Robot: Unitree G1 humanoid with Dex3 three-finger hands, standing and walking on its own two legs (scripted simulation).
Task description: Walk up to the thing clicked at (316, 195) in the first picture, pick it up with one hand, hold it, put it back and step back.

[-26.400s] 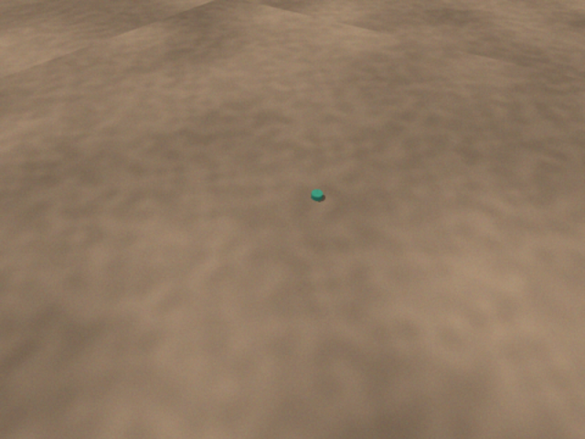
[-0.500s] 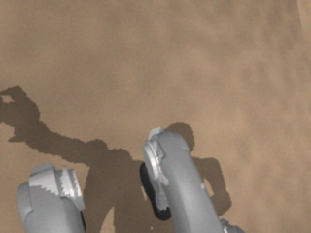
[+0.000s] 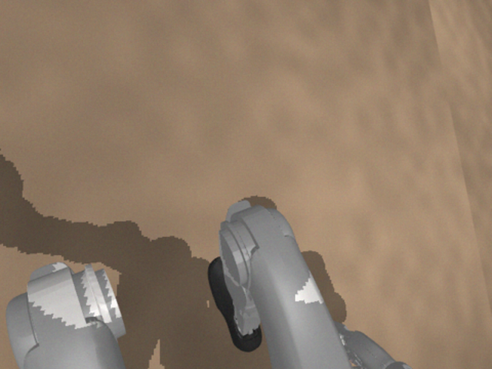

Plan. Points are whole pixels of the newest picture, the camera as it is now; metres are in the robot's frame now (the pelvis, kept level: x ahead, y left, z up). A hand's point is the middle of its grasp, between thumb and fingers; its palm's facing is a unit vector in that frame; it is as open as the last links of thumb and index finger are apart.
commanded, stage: rest palm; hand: left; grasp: from above
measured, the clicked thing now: out of the picture +0.44 +0.33 -0.28
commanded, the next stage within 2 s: close in 0.30 s
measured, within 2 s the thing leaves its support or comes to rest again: neither
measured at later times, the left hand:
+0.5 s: hand out of the picture +0.43 +0.32 -0.25, palm faces -0.44 -0.15 -0.89, open 13.7 cm
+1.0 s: hand out of the picture +0.43 +0.32 -0.26, palm faces -0.44 -0.16 -0.88, open 11.6 cm
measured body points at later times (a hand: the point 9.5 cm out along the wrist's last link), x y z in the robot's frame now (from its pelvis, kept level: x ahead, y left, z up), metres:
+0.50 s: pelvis -0.01 +0.00 +0.00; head +0.26 +0.14 +0.33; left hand +0.45 +0.32 -0.20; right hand +0.05 -0.25 -0.05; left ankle +0.05 +0.12 -0.26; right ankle +0.12 -0.15 -0.26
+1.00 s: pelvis -0.01 +0.00 +0.00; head +0.27 +0.14 +0.33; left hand +0.45 +0.33 -0.21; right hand +0.05 -0.25 -0.05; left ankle +0.05 +0.12 -0.26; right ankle +0.12 -0.15 -0.26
